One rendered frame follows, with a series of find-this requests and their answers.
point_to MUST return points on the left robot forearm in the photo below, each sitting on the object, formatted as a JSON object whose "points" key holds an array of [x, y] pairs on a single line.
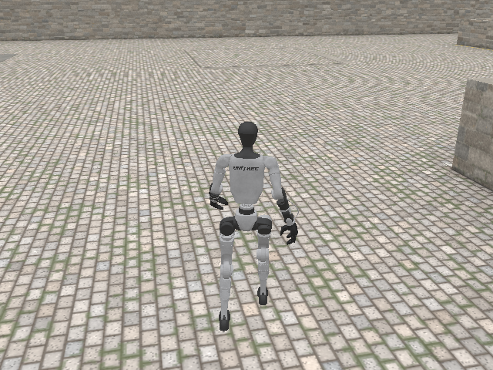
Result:
{"points": [[213, 197]]}

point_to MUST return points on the robot right thigh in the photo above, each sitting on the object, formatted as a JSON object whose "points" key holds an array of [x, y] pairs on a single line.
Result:
{"points": [[264, 226]]}

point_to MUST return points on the right robot upper arm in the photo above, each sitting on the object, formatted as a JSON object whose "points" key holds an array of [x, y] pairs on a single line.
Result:
{"points": [[271, 164]]}

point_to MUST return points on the robot left foot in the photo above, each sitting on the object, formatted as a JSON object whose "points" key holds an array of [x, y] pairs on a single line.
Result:
{"points": [[224, 324]]}

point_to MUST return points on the robot right hand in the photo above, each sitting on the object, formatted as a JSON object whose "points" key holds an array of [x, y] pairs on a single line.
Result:
{"points": [[293, 232]]}

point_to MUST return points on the left robot upper arm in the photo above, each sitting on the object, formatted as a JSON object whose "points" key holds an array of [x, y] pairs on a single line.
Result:
{"points": [[219, 173]]}

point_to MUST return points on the right robot forearm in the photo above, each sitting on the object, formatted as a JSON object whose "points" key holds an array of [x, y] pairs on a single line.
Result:
{"points": [[285, 209]]}

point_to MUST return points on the robot left hand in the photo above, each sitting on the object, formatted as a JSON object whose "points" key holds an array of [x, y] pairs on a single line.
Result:
{"points": [[220, 200]]}

